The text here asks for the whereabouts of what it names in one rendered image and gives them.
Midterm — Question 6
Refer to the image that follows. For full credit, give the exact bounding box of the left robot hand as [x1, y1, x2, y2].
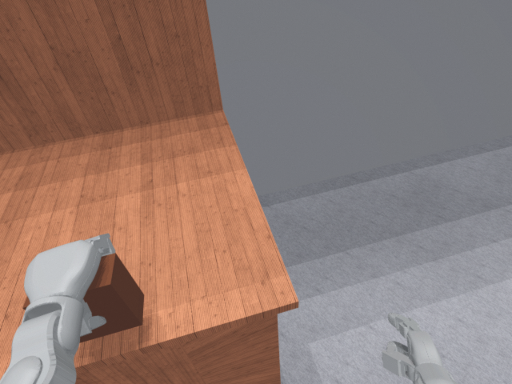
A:
[24, 233, 115, 337]

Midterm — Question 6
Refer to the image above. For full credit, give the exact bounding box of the table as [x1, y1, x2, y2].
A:
[0, 0, 298, 384]

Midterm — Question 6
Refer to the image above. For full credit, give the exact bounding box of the right robot hand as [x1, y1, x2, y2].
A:
[382, 313, 443, 384]

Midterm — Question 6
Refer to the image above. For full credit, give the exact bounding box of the sponge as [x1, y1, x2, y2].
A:
[23, 253, 144, 343]

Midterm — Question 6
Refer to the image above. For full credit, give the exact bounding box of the robot left forearm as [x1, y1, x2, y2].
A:
[0, 296, 84, 384]

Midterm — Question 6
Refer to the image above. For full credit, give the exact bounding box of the robot right forearm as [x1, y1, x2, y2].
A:
[414, 363, 457, 384]

